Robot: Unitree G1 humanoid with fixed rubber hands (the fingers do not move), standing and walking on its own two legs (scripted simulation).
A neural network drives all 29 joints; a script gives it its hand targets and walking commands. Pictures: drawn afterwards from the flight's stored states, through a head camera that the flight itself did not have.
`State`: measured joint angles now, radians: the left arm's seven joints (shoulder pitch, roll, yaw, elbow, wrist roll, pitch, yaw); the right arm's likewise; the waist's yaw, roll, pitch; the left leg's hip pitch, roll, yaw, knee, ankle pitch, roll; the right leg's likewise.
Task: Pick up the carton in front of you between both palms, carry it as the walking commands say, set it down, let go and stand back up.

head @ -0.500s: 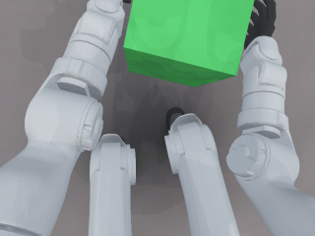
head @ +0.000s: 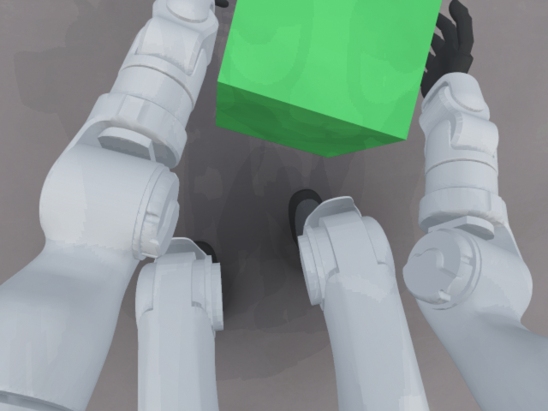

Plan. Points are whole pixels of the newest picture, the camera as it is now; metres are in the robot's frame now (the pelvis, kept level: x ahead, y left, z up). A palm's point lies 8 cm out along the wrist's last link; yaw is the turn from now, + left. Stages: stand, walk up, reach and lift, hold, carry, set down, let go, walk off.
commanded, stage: set down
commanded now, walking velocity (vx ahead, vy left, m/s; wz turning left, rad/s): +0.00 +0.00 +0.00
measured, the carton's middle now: (307, 62) +0.49 -0.15 -0.26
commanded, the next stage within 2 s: let go in 1.86 s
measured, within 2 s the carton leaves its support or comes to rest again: rests again in 0.62 s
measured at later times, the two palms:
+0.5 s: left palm out of the picture +0.57 -0.01 -0.19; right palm (441, 72) +0.44 -0.29 -0.18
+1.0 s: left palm out of the picture +0.58 -0.01 -0.17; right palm (485, 72) +0.43 -0.34 -0.17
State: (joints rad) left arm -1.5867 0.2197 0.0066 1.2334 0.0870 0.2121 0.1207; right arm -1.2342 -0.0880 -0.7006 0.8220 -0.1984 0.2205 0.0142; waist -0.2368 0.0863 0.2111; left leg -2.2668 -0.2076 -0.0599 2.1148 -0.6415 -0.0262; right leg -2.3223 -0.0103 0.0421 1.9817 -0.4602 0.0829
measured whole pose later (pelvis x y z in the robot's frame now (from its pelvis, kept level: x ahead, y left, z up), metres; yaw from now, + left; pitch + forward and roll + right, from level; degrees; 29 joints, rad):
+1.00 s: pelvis -0.01 -0.02 -0.01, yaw -3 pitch +41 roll -2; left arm -1.52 0.41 -0.16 0.97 -0.07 0.22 0.09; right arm -1.25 -0.25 -0.42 0.89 0.22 0.07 -0.10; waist -0.22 0.02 0.32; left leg -2.20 -0.06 -0.04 2.15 -0.67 -0.02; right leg -2.30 -0.03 -0.03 2.00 -0.41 -0.01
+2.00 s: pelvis +0.04 -0.02 +0.24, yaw -3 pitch +46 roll +1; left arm -1.16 0.25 0.15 0.92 0.13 0.25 0.04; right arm -0.85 -0.13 -0.46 0.67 0.01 0.18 0.01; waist -0.22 0.06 -0.10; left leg -1.55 -0.07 -0.05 1.19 -0.45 -0.01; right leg -1.64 0.01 0.03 1.10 -0.26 0.01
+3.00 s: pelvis +0.13 +0.00 +0.37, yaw -5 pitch -2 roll -1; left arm 0.22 0.20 0.04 0.44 0.02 0.10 -0.05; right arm 0.23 -0.22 -0.05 0.41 0.00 0.11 0.07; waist 0.01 0.05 0.07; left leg -0.07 -0.03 -0.06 0.45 -0.34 0.03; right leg -0.19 0.02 0.04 0.42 -0.21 0.02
